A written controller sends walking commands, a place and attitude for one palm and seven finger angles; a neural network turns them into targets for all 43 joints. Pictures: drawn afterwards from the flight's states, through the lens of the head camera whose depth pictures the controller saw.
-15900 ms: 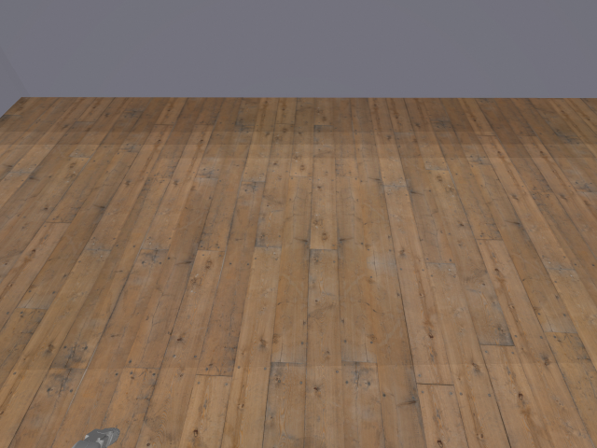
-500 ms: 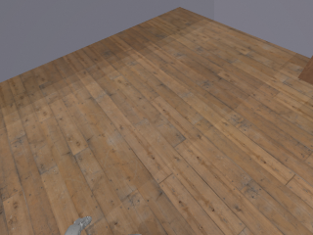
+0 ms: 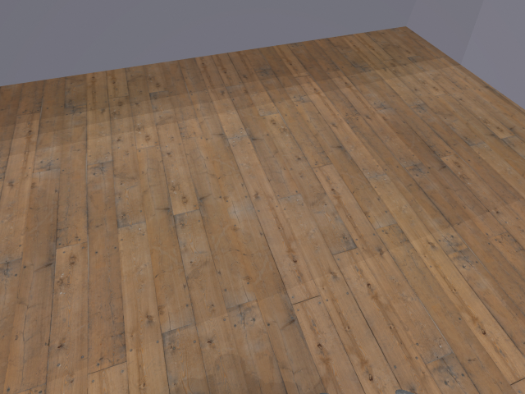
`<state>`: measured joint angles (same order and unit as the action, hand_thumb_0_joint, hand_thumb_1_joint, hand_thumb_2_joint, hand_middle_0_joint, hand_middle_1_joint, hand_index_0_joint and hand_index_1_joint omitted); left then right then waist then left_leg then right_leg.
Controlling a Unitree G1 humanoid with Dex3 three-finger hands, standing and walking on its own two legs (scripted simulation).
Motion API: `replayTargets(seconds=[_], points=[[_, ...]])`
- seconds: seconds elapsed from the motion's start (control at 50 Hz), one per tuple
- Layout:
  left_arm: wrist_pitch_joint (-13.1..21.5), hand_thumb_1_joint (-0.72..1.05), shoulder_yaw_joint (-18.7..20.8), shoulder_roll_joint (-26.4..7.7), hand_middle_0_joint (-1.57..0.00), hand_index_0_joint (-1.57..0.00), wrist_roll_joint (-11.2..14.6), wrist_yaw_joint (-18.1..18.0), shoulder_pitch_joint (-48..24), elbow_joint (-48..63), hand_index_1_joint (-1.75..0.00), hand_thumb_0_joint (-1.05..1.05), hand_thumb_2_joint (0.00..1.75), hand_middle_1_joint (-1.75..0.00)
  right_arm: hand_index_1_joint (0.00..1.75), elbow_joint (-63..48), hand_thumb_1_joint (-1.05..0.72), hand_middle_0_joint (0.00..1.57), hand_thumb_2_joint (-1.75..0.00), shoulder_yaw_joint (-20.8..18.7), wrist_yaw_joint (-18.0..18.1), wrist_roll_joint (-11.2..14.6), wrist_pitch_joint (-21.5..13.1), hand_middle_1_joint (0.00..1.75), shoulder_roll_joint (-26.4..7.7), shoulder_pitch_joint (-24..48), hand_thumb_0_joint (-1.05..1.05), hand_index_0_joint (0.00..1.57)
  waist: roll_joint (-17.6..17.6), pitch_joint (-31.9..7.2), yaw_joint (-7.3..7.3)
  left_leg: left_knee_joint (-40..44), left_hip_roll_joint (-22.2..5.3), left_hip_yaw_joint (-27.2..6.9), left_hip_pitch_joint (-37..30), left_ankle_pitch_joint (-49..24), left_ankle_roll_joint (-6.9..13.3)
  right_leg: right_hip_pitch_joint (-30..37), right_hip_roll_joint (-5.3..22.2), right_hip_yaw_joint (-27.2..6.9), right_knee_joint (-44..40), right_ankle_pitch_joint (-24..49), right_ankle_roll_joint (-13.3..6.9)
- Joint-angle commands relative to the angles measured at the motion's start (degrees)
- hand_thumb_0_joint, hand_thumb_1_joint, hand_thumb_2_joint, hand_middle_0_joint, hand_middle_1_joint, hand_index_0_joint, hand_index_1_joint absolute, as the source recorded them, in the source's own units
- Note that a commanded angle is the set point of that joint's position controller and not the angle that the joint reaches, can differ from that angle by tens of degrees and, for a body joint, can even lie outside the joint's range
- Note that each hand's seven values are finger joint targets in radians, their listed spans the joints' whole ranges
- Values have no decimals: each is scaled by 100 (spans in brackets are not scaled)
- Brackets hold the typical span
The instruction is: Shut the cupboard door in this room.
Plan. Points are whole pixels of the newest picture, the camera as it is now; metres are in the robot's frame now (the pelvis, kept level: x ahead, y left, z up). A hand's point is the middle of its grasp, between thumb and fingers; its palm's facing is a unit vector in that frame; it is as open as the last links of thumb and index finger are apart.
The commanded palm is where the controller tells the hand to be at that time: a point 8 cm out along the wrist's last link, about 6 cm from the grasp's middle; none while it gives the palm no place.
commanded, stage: turn or walk to find it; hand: left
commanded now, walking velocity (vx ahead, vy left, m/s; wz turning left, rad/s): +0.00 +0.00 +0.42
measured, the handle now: out of the picture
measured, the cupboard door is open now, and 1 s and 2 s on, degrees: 86 86 86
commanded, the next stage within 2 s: stand and wait in 1.28 s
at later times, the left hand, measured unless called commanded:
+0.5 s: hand out of the picture +0.02 +0.15 -0.13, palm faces +0.25 -0.93 -0.28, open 7.4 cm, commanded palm none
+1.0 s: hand out of the picture -0.12 +0.20 -0.16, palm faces +0.48 -0.84 -0.25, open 7.4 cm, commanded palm none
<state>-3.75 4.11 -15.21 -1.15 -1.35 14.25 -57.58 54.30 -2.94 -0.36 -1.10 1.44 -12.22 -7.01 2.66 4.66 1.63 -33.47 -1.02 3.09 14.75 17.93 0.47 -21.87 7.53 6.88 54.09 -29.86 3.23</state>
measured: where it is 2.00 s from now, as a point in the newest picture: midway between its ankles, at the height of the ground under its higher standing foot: outside the picture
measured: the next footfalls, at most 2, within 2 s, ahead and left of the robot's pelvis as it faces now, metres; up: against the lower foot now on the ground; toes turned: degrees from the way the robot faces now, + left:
right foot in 0.30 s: +0.05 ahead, -0.13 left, +0.00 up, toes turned +3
left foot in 0.80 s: -0.07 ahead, +0.09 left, +0.00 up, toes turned +27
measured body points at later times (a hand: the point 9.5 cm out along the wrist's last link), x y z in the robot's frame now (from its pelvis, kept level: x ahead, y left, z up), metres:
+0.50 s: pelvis -0.02 -0.05 +0.01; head +0.01 -0.09 +0.46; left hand +0.00 +0.20 -0.11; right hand +0.08 -0.30 -0.16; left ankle -0.08 +0.10 -0.64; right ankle +0.01 -0.13 -0.73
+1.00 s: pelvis -0.06 -0.02 +0.01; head -0.05 +0.01 +0.46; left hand -0.14 +0.24 -0.14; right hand +0.13 -0.20 -0.12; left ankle -0.10 +0.08 -0.73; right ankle -0.01 -0.15 -0.66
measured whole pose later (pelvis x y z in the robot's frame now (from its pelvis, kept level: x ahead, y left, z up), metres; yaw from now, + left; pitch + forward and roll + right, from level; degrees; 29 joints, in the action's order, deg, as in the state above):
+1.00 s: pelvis -0.06 -0.02 +0.01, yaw +26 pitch -1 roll +0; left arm -3.2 4.1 -14.9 -1.1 -0.7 12.1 -56.9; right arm 55.5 -2.1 0.2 -1.0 1.4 -10.7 -8.8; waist 1.8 3.5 1.3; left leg -26.7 0.5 1.1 12.0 14.0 1.8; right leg -26.5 5.4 3.5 60.4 -23.3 4.5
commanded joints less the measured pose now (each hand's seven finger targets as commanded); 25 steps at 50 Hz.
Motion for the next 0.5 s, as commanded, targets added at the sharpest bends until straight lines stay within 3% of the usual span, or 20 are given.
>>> replayTargets(seconds=[0.0, 0.04, 0.14, 0.2, 0.24, 0.26, 0.28, 0.3, 0.32, 0.36, 0.38, 0.42, 0.48], points=[[192, 90, 37, -334, -20, -20, 21, 98, -296, 590, -30, 0, 90, -30, 30, -272, -90, 20, -90, -205, 130, -20, -94, 30, -1090, -172, 0, 20, -1198, -490, -209, 1400, -1339, -1400, -698, -2809, 822, -829, -97, -464, 816, 407, 107], [195, 90, 20, -318, -20, -20, 33, 99, -236, 583, -30, 0, 90, -30, 30, -289, -90, 20, -90, -223, 118, -2, -105, 30, -1114, -226, 0, 20, -1121, -610, -219, 1356, -1233, -1279, -892, -3006, 811, -785, -168, -444, 584, 514, 150], [204, 90, -17, -258, -20, -20, 54, 74, -474, 781, -30, 0, 90, -30, 30, -327, -90, 20, -90, -276, 90, -30, -53, 30, -1152, -354, 0, 20, -1191, -580, -334, 1309, -1227, -1684, -693, -2727, 897, -386, -347, -432, -390, 377, 140], [247, 90, -22, -247, -20, -20, 75, 61, -248, 764, -30, 0, 90, -30, 30, -403, -90, 20, -90, -303, 71, -44, -11, 30, -1146, -202, 0, 20, -1335, -598, -241, 1178, -1115, -1885, -285, -2555, 834, 268, -512, -335, -1281, 568, 76], [312, 90, 2, -287, -20, -20, 71, 50, 224, 672, -30, 0, 90, -30, 30, -464, -90, 20, -90, -318, 65, -12, 10, 30, -1098, -69, 0, 20, -1136, -732, 4, 763, -880, -1840, 131, -2121, 619, 1110, -542, -257, -2512, 1448, 58], [371, 90, 46, -480, -20, -20, 39, 27, 400, 629, -30, 0, 90, -30, 30, -484, -90, 20, -90, -298, 47, 28, 4, 30, -910, -100, 0, 20, -609, -769, 91, 324, -542, -1623, 667, -1391, 332, 1768, -238, -526, -3191, 1857, -10], [433, 90, 142, -997, -20, -20, -58, -27, 521, 663, -30, 0, 90, -30, 30, -580, -90, 20, -90, -249, 6, 74, 3, 30, -516, -226, 0, 20, 944, -761, 127, -871, 219, -830, 1682, 218, -85, 2307, 1128, -2018, -3741, 1985, -459], [418, 90, 163, -1171, -20, -20, -25, -27, 389, 773, -30, 0, 90, -30, 30, -646, -90, 20, -90, -277, 27, 17, 53, 30, -604, -129, 0, 20, 1418, -571, 159, -2091, 388, -721, 1772, 1528, -196, 1533, 1997, -2669, -4007, 2050, -1048], [425, 90, 184, -1010, -20, -20, 3, -49, 125, 856, -30, 0, 90, -30, 30, -579, -90, 20, -90, -325, 20, -20, 126, 30, -760, -87, 0, 20, 1349, -314, 107, -2907, 194, -1002, 1681, 1361, -137, 828, 1899, -2651, -4210, 1407, -1191], [416, 90, 73, -654, -20, -20, 18, -23, -455, 990, -30, 0, 90, -30, 30, -314, -90, 20, -90, -337, -50, -30, 169, 30, -696, -324, 0, 20, 504, -34, -230, -3645, 58, -880, 1693, 590, -193, 593, 1263, -1609, -4032, 1369, -958], [424, 90, 40, -498, -20, -20, 23, -37, -624, 1021, -30, 0, 90, -30, 30, -193, -90, 20, -90, -329, -74, -29, 185, 30, -627, -549, 0, 20, 523, -103, -342, -3714, 7, -782, 1634, 328, -245, 664, 1074, -1189, -3929, 1696, -854], [473, 90, 20, -424, -20, -20, 12, -47, -454, 980, -30, 0, 90, -30, 30, -124, -90, 20, -90, -294, -82, -28, 189, 30, -592, -637, 0, 20, 732, -230, -273, -3690, -28, -655, 1618, 129, -356, 949, 980, -867, -3836, 2232, -858], [477, 90, 30, -462, -20, -20, 11, -54, -88, 811, -30, 0, 90, -30, 30, -111, -90, 20, -90, -267, -77, -19, 197, 30, -559, -488, 0, 20, 573, -313, -109, -3363, -75, -564, 1654, 197, -437, 1358, 1089, -771, -3788, 2485, -925]])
